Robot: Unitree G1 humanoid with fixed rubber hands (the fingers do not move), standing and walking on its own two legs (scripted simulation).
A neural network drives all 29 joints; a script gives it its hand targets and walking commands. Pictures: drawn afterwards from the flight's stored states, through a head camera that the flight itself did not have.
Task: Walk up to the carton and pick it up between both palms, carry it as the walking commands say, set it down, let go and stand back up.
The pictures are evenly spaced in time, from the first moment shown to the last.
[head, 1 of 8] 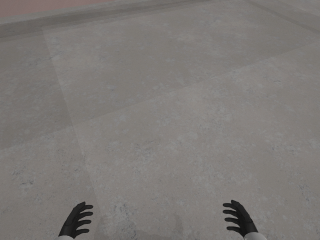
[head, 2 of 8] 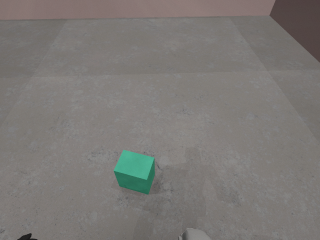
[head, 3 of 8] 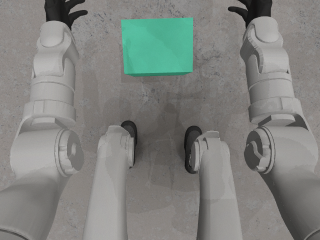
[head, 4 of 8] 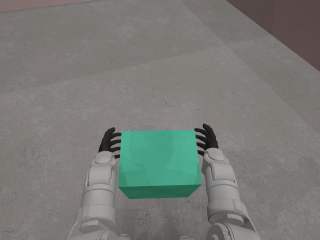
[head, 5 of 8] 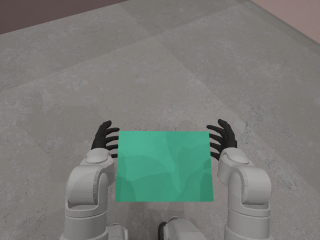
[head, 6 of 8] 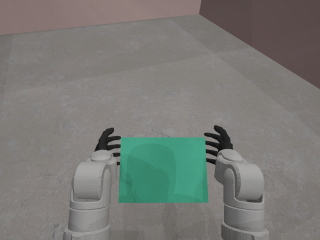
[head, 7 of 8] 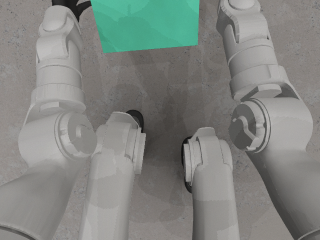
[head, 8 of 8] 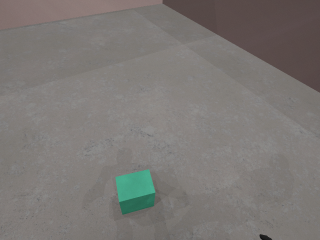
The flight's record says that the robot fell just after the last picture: no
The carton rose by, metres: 0.68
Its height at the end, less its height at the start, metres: +0.00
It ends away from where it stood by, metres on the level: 0.36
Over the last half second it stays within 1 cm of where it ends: yes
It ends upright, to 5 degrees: yes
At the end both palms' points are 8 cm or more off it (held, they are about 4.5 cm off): yes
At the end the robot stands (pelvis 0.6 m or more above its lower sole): yes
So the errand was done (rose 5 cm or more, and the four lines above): yes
